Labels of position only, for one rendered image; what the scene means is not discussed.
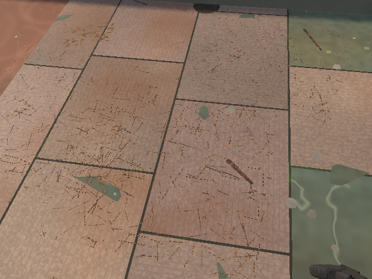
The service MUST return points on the right robot hand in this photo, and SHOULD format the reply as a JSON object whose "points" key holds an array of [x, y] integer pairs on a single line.
{"points": [[328, 271]]}

